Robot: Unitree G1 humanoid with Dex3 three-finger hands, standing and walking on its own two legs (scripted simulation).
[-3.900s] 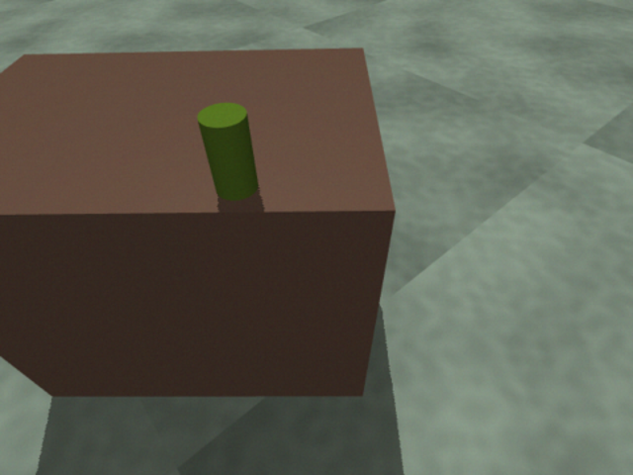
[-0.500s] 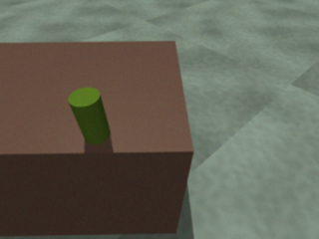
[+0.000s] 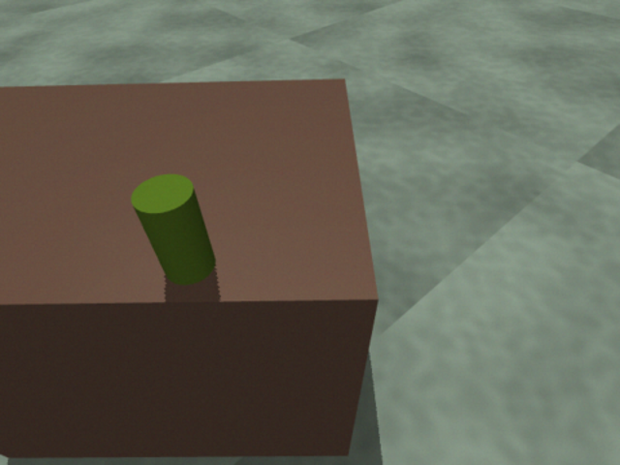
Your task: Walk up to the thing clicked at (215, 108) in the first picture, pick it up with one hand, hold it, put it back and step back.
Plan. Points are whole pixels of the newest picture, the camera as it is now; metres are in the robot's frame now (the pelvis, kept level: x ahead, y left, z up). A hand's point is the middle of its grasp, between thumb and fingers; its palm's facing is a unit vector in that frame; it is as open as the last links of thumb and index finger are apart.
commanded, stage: stand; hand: left
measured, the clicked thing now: (177, 232) +0.44 +0.20 +0.09
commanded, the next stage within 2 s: none
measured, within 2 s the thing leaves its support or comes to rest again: neither
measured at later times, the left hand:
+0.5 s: hand out of the picture +0.08 +0.25 -0.15, palm faces -0.02 -0.94 -0.34, open 7.4 cm
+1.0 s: hand out of the picture +0.08 +0.25 -0.16, palm faces -0.02 -0.94 -0.34, open 7.4 cm
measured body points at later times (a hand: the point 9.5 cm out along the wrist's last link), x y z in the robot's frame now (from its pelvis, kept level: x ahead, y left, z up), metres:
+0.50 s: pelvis +0.01 +0.00 +0.00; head +0.02 -0.01 +0.45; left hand +0.08 +0.30 -0.13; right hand +0.08 -0.30 -0.13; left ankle +0.01 +0.14 -0.75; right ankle +0.01 -0.14 -0.75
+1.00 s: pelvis +0.01 +0.00 +0.00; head +0.02 +0.00 +0.45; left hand +0.08 +0.30 -0.13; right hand +0.08 -0.31 -0.13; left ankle +0.01 +0.14 -0.75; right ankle +0.01 -0.14 -0.75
